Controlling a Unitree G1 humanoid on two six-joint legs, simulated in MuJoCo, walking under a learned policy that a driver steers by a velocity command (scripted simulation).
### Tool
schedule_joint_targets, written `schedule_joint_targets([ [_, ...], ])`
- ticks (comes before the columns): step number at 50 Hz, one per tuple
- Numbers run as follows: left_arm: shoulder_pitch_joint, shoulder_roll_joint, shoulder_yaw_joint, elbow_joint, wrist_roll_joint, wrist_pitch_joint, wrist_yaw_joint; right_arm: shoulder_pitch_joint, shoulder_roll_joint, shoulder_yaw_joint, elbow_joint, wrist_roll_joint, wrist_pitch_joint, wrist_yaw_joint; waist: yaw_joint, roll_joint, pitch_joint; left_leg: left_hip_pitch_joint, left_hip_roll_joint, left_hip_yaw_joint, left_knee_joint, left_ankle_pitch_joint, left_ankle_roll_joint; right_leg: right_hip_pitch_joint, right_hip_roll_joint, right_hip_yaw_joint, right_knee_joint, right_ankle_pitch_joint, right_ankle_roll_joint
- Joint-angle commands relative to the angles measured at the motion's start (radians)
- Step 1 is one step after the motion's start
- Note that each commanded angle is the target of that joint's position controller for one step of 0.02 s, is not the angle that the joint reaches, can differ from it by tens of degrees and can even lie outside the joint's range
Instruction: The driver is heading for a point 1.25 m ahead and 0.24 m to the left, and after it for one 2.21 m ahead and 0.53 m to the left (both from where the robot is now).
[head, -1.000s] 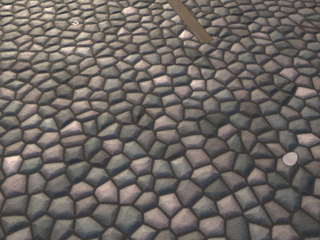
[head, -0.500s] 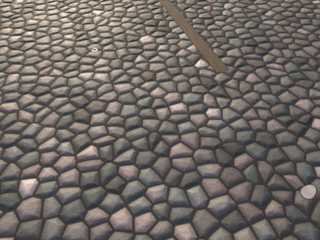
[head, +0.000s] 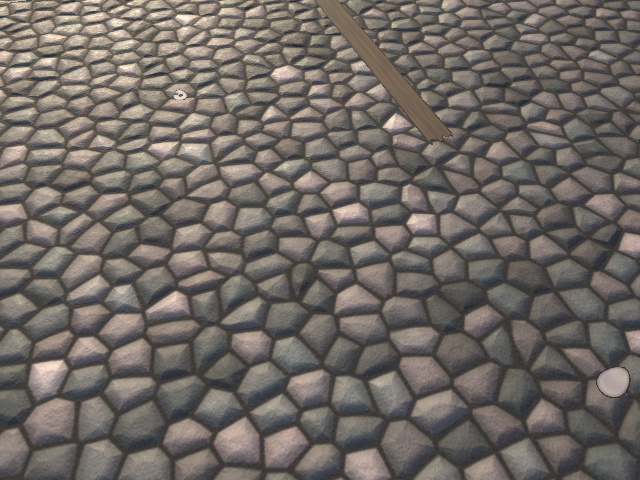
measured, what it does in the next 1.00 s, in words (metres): lifts its right foot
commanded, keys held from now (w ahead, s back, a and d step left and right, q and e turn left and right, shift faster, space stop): shift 0.80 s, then w+shift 0.20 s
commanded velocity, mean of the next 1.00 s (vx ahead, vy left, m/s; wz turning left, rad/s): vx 0.07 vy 0.00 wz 0.00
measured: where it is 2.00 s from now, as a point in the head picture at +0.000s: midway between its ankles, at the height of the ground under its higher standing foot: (352, 359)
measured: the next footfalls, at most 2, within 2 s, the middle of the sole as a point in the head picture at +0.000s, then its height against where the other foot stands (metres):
right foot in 1.14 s outside the picture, level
left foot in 1.64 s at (350, 444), level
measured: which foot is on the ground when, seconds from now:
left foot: down 0.00-1.00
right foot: down 0.00-0.84, up 0.86-1.00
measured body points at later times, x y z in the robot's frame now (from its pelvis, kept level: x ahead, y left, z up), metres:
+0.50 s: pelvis +0.00 +0.00 +0.00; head +0.01 +0.01 +0.45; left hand -0.01 +0.22 -0.16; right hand -0.03 -0.21 -0.16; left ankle -0.04 +0.10 -0.74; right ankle +0.03 -0.12 -0.74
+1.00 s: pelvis +0.04 -0.01 +0.00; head +0.04 -0.02 +0.45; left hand +0.08 +0.23 -0.15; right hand -0.05 -0.23 -0.15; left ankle -0.05 +0.10 -0.74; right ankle +0.05 -0.12 -0.70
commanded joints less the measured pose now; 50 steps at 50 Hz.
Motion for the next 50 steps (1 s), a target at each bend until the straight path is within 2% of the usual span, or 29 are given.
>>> schedule_joint_targets([
  [1,0.048,0.081,0.01,-0.004,0.0,-0.003,0.003,0.066,-0.079,-0.011,-0.003,-0.001,-0.004,-0.003,0.002,0.002,0.029,-0.087,0.111,-0.093,-0.087,0.162,0.023,0.039,-0.088,0.075,-0.042,0.157,-0.041],
  [40,0.118,0.042,-0.007,0.027,0.001,-0.003,0.005,0.126,-0.043,0.006,0.023,0.0,-0.011,-0.006,0.004,0.003,0.05,-0.099,0.109,-0.093,-0.098,0.151,0.029,0.017,-0.089,0.066,-0.033,0.125,-0.027],
  [41,0.125,0.035,-0.009,0.027,0.003,-0.001,0.004,0.147,-0.052,0.002,0.026,-0.003,-0.009,-0.004,-0.006,0.021,0.015,-0.084,0.1,-0.104,-0.129,-0.047,0.04,0.015,-0.059,0.043,-0.014,-0.017,-0.032],
  [42,0.109,0.054,0.002,0.011,0.007,0.003,0.0,0.164,-0.106,-0.019,0.022,0.0,-0.001,-0.002,-0.023,0.078,0.027,-0.077,0.103,-0.155,-0.15,-0.35,0.078,-0.057,0.007,-0.019,0.089,-0.258,-0.048],
  [43,0.041,0.073,0.01,-0.03,0.022,0.007,-0.011,0.223,-0.152,-0.037,0.025,-0.002,0.007,0.002,-0.064,0.13,0.084,-0.06,0.18,-0.282,-0.231,-0.613,0.135,-0.218,0.041,-0.061,0.209,-0.383,-0.055],
  [44,-0.049,0.057,0.008,-0.09,0.034,0.003,-0.025,0.261,-0.179,-0.051,0.032,-0.003,0.009,0.005,-0.095,0.192,0.177,-0.06,0.302,-0.419,-0.326,-0.732,0.198,-0.361,0.012,-0.117,0.337,-0.342,-0.055],
  [45,-0.137,0.064,0.011,-0.141,0.037,-0.008,-0.033,0.265,-0.152,-0.049,0.029,-0.008,0.001,0.006,-0.106,0.162,0.249,-0.066,0.367,-0.49,-0.368,-0.665,0.234,-0.477,-0.049,-0.095,0.446,-0.279,-0.054],
  [46,-0.155,0.062,0.016,-0.161,0.034,-0.021,-0.04,0.247,-0.14,-0.049,0.019,-0.011,-0.012,0.007,-0.085,0.109,0.248,-0.021,0.371,-0.481,-0.367,-0.561,0.235,-0.554,-0.076,-0.07,0.493,-0.223,-0.049],
  [48,-0.109,0.069,0.03,-0.161,0.034,-0.049,-0.058,0.206,-0.145,-0.056,-0.003,-0.014,-0.044,0.01,-0.044,0.07,0.164,0.057,0.337,-0.397,-0.344,-0.392,0.216,-0.56,-0.097,-0.058,0.493,-0.149,-0.045],
  [50,-0.107,0.079,0.041,-0.179,0.022,-0.058,-0.072,0.164,-0.15,-0.06,-0.027,-0.009,-0.067,0.011,-0.018,0.092,0.112,0.026,0.288,-0.295,-0.34,-0.303,0.184,-0.462,-0.086,-0.074,0.412,-0.101,-0.044],
])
